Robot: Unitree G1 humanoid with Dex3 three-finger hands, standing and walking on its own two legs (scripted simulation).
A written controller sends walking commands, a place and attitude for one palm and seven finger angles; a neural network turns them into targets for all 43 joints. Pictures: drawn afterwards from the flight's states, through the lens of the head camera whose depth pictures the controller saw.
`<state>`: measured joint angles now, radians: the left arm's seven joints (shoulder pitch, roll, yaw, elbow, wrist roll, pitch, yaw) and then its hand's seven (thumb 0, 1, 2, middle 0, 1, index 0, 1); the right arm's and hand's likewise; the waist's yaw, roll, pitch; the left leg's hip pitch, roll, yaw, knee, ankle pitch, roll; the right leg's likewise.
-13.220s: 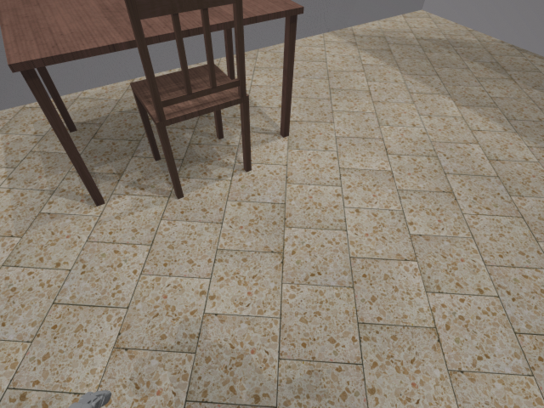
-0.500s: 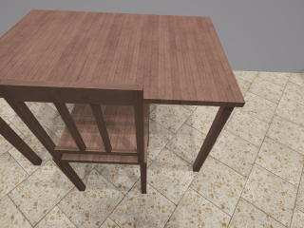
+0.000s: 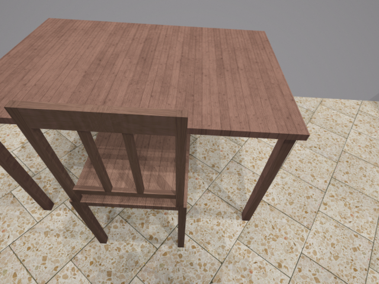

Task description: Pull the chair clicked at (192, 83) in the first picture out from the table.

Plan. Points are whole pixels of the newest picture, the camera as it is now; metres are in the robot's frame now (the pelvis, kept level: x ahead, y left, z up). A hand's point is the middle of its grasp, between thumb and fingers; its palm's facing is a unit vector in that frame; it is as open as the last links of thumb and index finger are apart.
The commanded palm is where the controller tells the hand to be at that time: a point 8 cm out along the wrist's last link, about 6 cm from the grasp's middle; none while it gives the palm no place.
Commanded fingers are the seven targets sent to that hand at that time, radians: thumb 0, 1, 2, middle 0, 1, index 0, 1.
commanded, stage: look again from close up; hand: left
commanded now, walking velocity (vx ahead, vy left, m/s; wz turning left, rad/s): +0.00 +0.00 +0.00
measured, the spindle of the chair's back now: (97, 163) +0.44 +0.30 -0.08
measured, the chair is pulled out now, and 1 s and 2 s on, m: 0.00 0.00 0.00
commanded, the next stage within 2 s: none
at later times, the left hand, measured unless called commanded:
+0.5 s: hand out of the picture +0.03 +0.21 -0.17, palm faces +0.00 -0.97 -0.26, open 7.4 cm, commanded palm none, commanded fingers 0.00 0.90 0.90 -0.20 -0.30 -0.20 -0.30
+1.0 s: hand out of the picture +0.03 +0.20 -0.17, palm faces +0.01 -0.97 -0.24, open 7.4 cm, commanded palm none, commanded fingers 0.00 0.90 0.90 -0.20 -0.30 -0.20 -0.30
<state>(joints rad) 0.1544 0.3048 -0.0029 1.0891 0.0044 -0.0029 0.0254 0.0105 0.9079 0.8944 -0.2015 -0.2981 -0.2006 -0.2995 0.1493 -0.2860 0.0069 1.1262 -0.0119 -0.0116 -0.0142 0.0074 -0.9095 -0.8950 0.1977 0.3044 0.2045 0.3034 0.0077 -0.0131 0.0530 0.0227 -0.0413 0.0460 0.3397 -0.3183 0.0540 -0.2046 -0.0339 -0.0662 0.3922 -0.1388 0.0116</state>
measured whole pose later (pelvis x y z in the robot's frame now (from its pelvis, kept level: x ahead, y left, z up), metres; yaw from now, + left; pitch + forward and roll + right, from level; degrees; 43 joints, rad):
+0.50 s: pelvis -0.01 +0.00 +0.00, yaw +0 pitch -3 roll +0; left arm 0.19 0.27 -0.01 1.11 0.00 -0.01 0.03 0.01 0.91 0.89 -0.20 -0.30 -0.20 -0.30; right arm 0.19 -0.25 0.01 1.15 -0.01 -0.02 -0.02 0.01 -0.91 -0.89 0.20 0.30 0.20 0.30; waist 0.01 -0.02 0.05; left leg 0.02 -0.05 0.04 0.32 -0.30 0.06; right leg -0.20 -0.04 -0.07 0.37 -0.12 0.01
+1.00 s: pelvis -0.01 -0.01 +0.00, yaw +0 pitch -3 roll -1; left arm 0.20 0.24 -0.01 1.12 0.00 -0.01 0.03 0.01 0.91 0.89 -0.20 -0.30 -0.20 -0.30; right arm 0.20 -0.22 0.01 1.16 -0.01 -0.02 -0.02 0.01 -0.91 -0.90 0.20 0.30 0.20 0.30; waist 0.01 -0.02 0.04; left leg 0.02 -0.03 0.04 0.32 -0.30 0.05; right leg -0.20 -0.03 -0.07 0.37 -0.12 0.00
